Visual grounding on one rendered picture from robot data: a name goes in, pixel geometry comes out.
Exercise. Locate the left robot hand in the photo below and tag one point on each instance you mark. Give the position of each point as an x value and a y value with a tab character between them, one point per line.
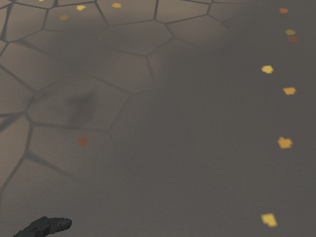
44	226

